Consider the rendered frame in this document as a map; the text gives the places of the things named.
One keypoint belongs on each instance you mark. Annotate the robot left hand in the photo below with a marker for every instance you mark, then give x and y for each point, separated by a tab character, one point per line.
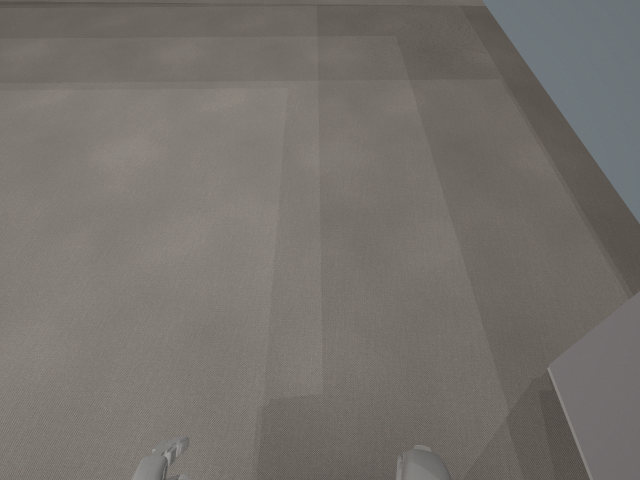
154	467

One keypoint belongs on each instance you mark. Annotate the fridge door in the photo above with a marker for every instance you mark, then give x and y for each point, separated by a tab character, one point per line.
598	379

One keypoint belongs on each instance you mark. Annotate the robot right thigh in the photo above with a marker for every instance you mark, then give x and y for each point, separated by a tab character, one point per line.
419	464

